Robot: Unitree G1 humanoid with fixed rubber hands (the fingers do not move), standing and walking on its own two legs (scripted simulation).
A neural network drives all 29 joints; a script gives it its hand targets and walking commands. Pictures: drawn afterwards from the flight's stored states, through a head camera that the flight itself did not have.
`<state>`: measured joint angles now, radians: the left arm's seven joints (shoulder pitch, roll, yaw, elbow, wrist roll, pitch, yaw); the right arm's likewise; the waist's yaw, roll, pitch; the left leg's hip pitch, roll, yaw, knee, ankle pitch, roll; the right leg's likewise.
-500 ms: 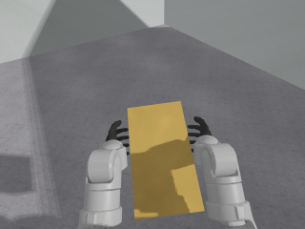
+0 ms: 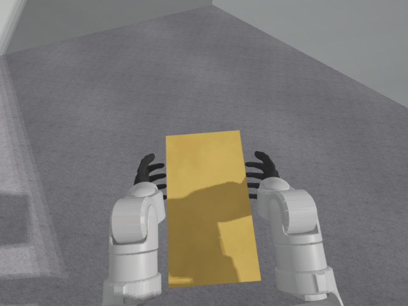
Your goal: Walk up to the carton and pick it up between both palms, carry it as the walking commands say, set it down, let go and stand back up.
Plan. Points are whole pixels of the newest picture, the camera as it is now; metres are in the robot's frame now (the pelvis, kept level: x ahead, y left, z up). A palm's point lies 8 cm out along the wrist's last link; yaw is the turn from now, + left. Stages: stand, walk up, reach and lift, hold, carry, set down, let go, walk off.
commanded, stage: carry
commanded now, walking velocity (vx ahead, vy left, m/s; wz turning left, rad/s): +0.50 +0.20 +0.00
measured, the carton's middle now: (208, 209) +0.33 +0.01 -0.01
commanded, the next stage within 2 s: none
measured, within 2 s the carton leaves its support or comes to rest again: neither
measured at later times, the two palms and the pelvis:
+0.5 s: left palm (118, 81) +0.63 +0.23 +0.12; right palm (207, 81) +0.64 +0.00 +0.11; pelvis +0.32 +0.10 +0.01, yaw +3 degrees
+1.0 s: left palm (101, 26) +0.98 +0.36 +0.11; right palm (166, 29) +0.98 +0.14 +0.10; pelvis +0.67 +0.25 -0.01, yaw +2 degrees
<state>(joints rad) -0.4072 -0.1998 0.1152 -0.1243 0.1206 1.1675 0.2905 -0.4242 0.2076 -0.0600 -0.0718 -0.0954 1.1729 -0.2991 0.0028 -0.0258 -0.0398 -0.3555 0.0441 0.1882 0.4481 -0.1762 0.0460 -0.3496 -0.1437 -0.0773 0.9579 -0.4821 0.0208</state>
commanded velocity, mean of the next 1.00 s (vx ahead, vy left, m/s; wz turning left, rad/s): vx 0.50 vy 0.20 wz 0.00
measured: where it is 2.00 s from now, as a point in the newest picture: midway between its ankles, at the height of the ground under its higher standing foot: (138, 160)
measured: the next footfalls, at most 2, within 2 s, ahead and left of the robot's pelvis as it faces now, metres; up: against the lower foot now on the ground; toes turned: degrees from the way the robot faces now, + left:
right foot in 0.26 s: +0.29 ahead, -0.04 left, +0.00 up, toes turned -10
left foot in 0.62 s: +0.56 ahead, +0.29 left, +0.00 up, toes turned +11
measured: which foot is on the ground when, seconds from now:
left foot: down 0.00-0.28, up 0.30-0.60, down 0.62-1.00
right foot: up 0.00-0.24, down 0.26-0.62, up 0.64-0.98, down 1.00-1.00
